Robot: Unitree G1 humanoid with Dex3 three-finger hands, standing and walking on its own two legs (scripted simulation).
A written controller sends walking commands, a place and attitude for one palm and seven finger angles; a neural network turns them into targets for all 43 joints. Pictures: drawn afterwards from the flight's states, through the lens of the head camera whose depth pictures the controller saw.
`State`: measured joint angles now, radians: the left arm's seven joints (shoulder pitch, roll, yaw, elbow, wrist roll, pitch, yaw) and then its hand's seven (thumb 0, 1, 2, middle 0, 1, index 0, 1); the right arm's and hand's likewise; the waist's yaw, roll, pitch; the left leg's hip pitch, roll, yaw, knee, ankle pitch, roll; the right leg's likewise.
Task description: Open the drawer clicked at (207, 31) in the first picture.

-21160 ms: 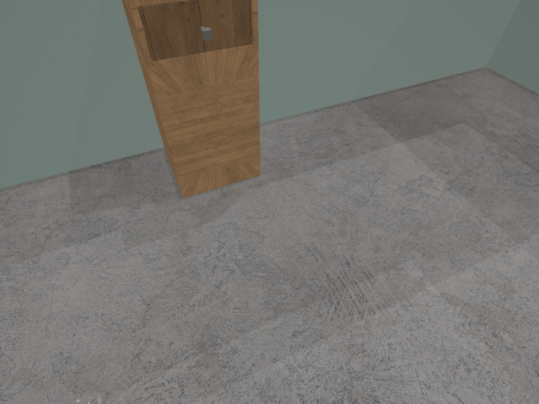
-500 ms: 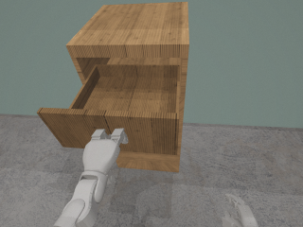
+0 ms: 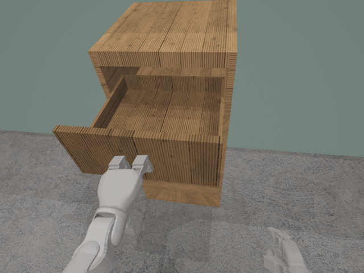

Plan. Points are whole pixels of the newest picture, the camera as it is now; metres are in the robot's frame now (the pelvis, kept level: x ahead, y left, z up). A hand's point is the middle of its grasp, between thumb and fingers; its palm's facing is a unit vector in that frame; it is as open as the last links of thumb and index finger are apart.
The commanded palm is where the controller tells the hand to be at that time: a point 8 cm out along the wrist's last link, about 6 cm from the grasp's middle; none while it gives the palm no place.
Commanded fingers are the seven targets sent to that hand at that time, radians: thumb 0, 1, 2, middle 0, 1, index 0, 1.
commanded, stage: lift the hand off the handle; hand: left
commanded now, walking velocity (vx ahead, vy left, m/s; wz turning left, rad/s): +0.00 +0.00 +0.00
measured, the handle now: (135, 174) +0.31 +0.16 +0.05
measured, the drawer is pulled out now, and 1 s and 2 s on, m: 0.28 0.28 0.28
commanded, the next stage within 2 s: draw the hand back to the body in 1.22 s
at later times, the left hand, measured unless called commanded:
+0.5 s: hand (127, 175) +0.28 +0.15 +0.10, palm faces +0.08 -0.15 -0.99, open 13.6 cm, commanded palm +0.25 +0.16 +0.16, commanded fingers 0.00 -0.50 0.30 -0.30 -1.20 -0.30 -1.20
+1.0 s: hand (117, 146) +0.29 +0.16 +0.17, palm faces +0.16 -0.13 -0.98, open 13.8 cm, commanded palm +0.25 +0.16 +0.24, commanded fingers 0.00 -0.50 0.30 -0.30 -1.20 -0.30 -1.20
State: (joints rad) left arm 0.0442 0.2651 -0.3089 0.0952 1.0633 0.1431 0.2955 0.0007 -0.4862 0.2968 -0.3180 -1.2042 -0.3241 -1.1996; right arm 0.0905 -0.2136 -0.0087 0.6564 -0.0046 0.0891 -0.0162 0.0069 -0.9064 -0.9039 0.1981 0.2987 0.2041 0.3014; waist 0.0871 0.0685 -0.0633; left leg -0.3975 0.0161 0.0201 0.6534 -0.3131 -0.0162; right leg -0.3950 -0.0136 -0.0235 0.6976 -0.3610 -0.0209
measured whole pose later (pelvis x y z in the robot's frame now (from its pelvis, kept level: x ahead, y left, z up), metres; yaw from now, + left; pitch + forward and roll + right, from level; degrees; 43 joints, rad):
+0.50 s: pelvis +0.01 +0.00 +0.01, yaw -1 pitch +0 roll +1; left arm 0.06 0.35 -0.29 -0.14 0.97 0.18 0.12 0.00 -0.49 0.30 -0.36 -1.23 -0.36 -1.22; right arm 0.06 -0.23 0.01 0.65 0.02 0.11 -0.01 0.01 -0.91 -0.90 0.20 0.30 0.20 0.30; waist 0.09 0.10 -0.03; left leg -0.24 0.02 0.03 0.51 -0.27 -0.02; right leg -0.25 -0.01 -0.01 0.57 -0.32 -0.02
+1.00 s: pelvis +0.00 +0.00 +0.02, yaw -1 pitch -3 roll +1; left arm -0.09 0.42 -0.23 -0.26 0.90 0.24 -0.05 0.00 -0.49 0.30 -0.32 -1.21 -0.32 -1.20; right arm 0.02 -0.24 0.05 0.64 0.04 0.14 0.03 0.01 -0.91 -0.90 0.20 0.30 0.20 0.30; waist 0.10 0.13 -0.02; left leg -0.16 0.02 0.03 0.43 -0.22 -0.02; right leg -0.17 -0.01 -0.02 0.49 -0.27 -0.02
